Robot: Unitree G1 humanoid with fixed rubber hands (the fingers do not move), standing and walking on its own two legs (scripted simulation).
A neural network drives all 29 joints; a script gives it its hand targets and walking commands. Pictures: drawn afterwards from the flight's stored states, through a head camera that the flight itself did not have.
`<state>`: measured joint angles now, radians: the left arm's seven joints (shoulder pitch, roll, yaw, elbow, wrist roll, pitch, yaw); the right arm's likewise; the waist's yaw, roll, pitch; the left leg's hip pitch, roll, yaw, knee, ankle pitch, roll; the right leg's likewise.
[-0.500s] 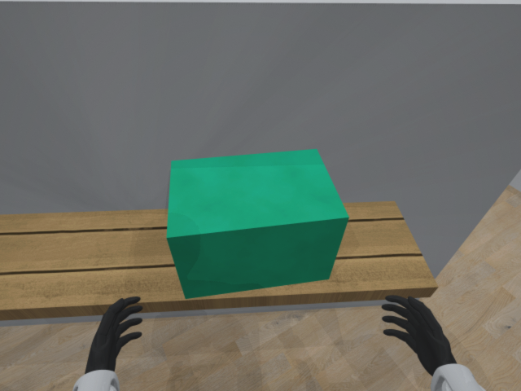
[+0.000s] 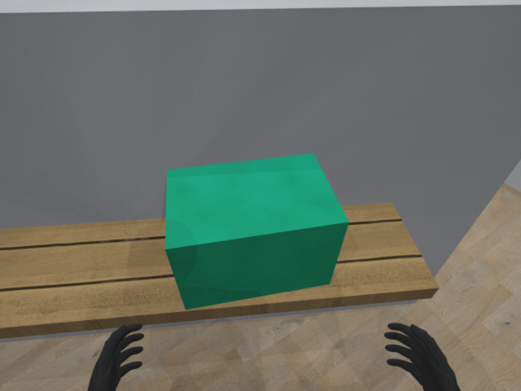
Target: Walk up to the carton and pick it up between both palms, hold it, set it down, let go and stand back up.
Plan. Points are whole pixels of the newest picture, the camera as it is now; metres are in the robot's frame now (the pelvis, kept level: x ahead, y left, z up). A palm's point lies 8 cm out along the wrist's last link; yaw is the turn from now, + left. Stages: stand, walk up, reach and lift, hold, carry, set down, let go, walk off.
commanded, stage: set down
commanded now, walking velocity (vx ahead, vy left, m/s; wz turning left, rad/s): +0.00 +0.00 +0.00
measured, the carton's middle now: (251, 229) +0.46 +0.03 -0.04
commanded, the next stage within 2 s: let go in 0.84 s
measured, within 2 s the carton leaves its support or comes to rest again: neither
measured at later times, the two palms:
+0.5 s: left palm out of the picture +0.14 +0.24 -0.04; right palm out of the picture +0.16 -0.21 -0.04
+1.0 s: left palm out of the picture +0.13 +0.24 -0.07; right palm out of the picture +0.15 -0.21 -0.07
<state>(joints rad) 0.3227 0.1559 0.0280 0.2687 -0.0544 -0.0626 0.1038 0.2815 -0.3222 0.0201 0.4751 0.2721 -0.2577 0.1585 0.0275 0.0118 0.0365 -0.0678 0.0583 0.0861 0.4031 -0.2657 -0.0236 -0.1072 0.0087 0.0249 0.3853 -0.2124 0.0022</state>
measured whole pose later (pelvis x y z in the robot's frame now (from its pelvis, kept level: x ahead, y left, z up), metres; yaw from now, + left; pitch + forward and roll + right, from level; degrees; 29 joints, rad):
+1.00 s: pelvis -0.01 +0.00 +0.00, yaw +1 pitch -6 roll -1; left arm 0.25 0.22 0.04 0.40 0.00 0.12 0.02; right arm 0.23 -0.14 -0.04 0.56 0.03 -0.13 0.02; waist 0.02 -0.01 0.12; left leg -0.06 0.05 0.06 0.43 -0.26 -0.02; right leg -0.08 0.00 0.00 0.40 -0.21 0.01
